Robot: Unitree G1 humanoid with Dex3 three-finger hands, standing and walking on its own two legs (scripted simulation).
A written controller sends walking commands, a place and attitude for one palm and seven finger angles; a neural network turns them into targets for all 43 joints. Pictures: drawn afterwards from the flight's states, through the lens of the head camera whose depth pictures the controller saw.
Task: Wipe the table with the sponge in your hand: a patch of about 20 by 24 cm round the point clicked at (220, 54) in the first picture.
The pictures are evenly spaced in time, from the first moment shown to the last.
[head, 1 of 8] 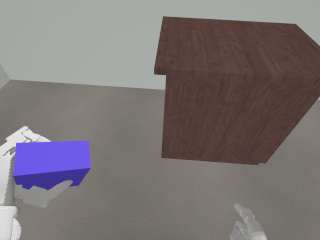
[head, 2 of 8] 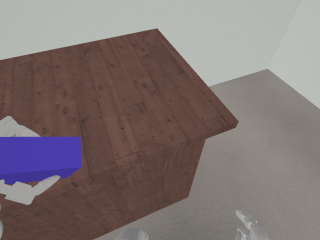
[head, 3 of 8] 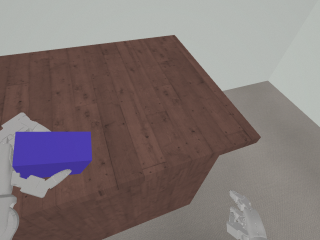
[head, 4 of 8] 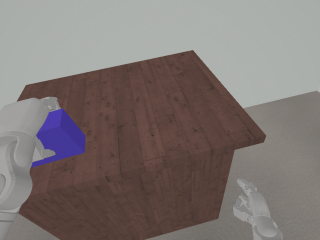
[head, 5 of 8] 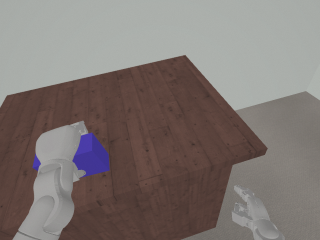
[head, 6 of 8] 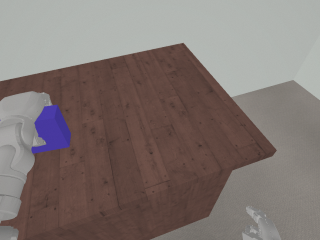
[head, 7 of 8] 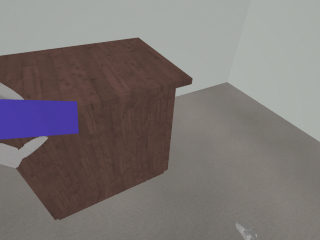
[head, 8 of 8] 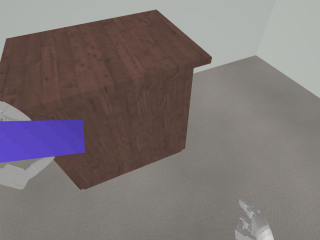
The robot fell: no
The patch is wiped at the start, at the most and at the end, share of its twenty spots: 0.00 1.00 1.00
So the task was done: yes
